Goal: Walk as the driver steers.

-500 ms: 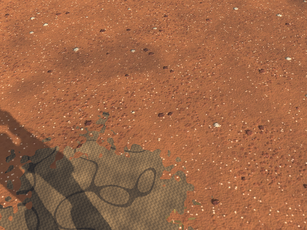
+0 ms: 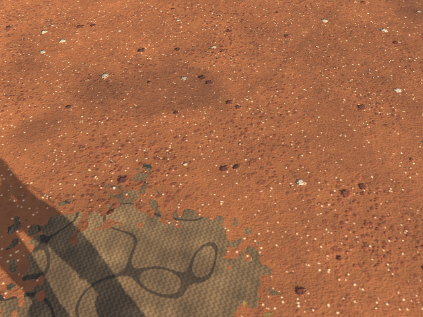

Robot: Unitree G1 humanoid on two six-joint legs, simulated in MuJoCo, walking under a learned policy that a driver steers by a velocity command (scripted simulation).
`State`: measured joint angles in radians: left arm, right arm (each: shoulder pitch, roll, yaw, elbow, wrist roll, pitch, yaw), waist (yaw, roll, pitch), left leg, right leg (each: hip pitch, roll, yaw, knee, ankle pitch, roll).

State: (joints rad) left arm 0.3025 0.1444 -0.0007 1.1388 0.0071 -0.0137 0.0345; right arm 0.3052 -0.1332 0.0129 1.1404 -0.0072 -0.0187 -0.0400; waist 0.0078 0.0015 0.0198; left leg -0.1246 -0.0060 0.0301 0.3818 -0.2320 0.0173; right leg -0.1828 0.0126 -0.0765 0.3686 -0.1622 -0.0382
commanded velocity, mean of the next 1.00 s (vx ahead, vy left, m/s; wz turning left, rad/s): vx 0.28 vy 0.00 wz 0.09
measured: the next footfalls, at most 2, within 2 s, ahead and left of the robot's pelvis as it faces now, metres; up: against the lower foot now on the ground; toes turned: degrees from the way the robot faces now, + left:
left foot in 1.00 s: +0.45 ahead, +0.04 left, +0.00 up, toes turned +12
right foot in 1.52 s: +0.78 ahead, -0.01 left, +0.00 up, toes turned +27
